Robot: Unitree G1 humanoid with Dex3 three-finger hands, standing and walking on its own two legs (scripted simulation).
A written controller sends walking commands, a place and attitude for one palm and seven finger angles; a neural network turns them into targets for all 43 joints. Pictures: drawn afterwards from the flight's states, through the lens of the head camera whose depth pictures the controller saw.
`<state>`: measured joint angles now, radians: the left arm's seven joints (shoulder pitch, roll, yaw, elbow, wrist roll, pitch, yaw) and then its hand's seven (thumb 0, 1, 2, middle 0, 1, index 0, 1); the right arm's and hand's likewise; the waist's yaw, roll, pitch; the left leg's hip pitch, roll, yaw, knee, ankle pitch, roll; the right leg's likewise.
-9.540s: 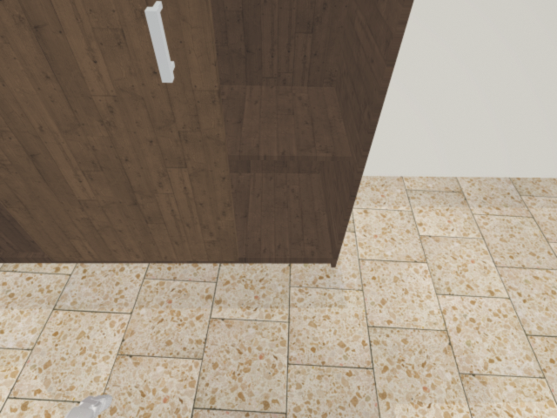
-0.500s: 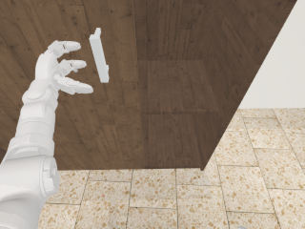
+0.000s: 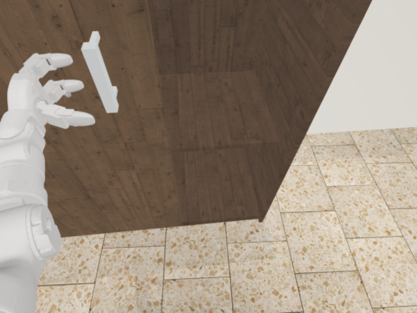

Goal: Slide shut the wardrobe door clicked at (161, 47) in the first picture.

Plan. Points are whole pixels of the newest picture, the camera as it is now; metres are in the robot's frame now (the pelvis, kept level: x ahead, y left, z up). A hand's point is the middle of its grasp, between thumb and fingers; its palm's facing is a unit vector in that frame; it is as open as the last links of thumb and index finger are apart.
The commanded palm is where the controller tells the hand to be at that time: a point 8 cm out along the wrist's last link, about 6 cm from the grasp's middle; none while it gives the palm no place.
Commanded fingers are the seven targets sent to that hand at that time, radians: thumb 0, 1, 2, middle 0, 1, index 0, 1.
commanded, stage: move the hooked fingers beside the handle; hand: left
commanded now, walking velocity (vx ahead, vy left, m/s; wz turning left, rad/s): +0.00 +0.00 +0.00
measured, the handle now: (104, 74) +0.53 +0.17 +0.17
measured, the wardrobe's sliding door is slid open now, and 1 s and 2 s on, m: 0.39 0.39 0.39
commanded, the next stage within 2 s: feel for the door with the fingertips in 1.64 s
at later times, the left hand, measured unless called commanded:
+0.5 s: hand (66, 96) +0.46 +0.23 +0.18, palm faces +0.06 -1.00 +0.03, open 14.0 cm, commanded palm +0.44 +0.28 +0.17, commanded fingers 0.00 -0.50 0.30 -0.30 -1.20 -0.30 -1.20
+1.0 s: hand (63, 100) +0.46 +0.23 +0.17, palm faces +0.07 -1.00 +0.00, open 14.0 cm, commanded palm +0.43 +0.28 +0.17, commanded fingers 0.00 -0.50 0.30 -0.30 -1.20 -0.30 -1.20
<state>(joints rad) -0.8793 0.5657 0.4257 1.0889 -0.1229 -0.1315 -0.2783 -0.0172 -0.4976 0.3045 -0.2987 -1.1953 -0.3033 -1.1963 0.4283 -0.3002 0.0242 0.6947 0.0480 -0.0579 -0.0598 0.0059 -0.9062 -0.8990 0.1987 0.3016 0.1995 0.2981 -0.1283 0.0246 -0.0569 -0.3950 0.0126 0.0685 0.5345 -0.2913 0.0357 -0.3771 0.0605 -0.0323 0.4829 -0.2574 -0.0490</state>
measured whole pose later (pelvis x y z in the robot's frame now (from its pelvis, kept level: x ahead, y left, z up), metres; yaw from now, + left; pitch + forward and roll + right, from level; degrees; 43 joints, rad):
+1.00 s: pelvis +0.00 +0.02 +0.00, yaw +0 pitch +7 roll -1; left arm -0.81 0.47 0.37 0.94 -0.15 -0.10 -0.23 -0.02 -0.50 0.30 -0.30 -1.20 -0.30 -1.20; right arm 0.42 -0.28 0.02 0.69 0.04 -0.06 -0.05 0.01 -0.91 -0.90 0.20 0.30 0.20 0.30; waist -0.10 0.03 -0.06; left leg -0.38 -0.01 0.07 0.54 -0.29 0.06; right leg -0.35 0.04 -0.03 0.48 -0.26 -0.02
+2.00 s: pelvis +0.00 +0.01 +0.00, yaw +1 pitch +8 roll -1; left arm -0.87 0.43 0.32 1.00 -0.16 -0.08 -0.21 -0.02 -0.50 0.30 -0.30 -1.20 -0.30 -1.20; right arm 0.37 -0.28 0.03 0.68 0.05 -0.06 -0.05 0.00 -0.91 -0.90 0.20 0.30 0.20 0.30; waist -0.10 0.03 -0.07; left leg -0.39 -0.01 0.05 0.56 -0.30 0.05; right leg -0.36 0.04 -0.05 0.50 -0.27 -0.03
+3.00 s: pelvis -0.01 +0.00 +0.00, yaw +1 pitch +10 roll -1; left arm -1.03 0.50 0.37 1.19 -0.09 -0.17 -0.17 -0.02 -0.50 0.30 -0.34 -1.22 -0.33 -1.22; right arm 0.43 -0.29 0.03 0.71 0.03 -0.08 -0.04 0.00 -0.91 -0.90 0.20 0.30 0.20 0.30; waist -0.15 0.03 -0.05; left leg -0.46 0.01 0.06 0.58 -0.29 0.04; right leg -0.44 0.06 -0.04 0.52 -0.26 -0.05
